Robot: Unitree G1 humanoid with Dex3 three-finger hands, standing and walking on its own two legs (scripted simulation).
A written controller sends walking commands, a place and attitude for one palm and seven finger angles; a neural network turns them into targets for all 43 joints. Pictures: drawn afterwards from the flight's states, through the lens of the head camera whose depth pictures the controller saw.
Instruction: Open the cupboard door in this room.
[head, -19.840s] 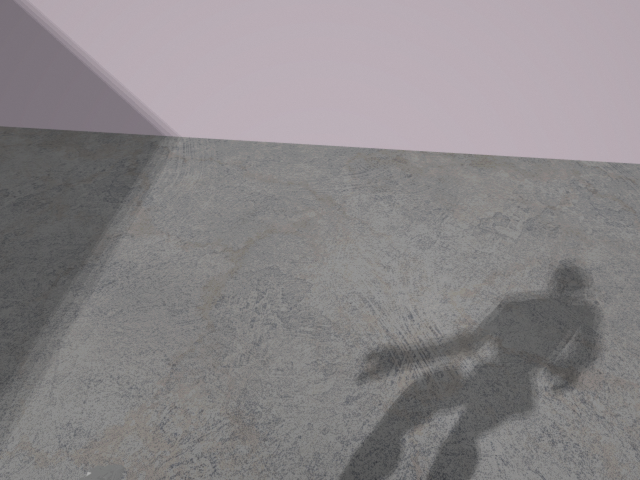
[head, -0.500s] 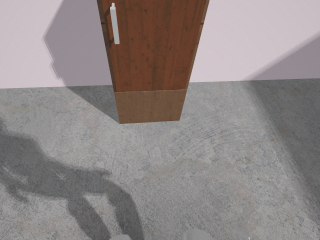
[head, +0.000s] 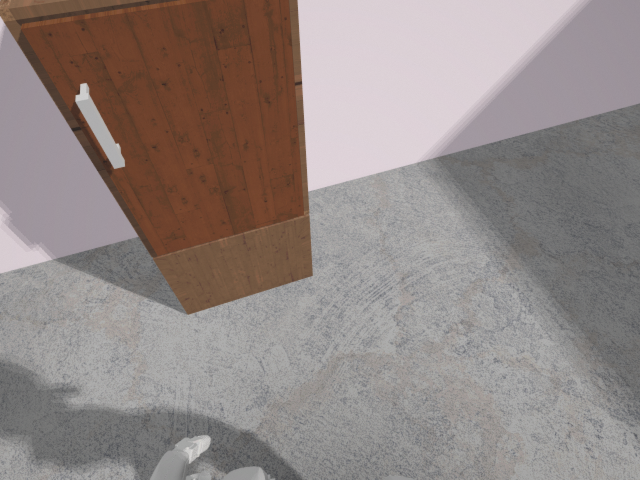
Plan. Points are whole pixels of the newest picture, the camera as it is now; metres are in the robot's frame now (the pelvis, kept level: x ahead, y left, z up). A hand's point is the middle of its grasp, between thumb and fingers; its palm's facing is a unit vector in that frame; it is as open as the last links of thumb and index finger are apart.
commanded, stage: turn to face it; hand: left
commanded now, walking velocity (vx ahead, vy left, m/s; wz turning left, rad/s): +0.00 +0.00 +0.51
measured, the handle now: (102, 127) +0.69 +0.39 +0.04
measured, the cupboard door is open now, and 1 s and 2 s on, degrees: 0 0 0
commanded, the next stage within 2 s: take the last steps up to it in 0.56 s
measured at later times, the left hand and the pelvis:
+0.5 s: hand out of the picture +0.02 +0.27 -0.16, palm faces +0.24 -0.94 -0.25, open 7.4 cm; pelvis +0.02 +0.05 +0.02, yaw +11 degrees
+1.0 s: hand out of the picture -0.04 +0.13 -0.14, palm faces +0.36 -0.91 -0.22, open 7.3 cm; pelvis +0.04 -0.03 +0.02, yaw +18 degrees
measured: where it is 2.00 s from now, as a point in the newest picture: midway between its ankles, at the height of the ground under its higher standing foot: (302, 467)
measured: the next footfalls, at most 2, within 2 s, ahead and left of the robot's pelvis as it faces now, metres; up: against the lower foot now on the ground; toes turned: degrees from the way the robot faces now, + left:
left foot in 0.18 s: +0.05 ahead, +0.13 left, +0.00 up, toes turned +15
right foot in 0.76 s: +0.08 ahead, -0.11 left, +0.00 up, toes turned +12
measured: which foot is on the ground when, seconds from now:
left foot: up 0.00-0.16, down 0.18-0.76, up 0.78-1.00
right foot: down 0.00-0.18, up 0.20-0.74, down 0.76-1.00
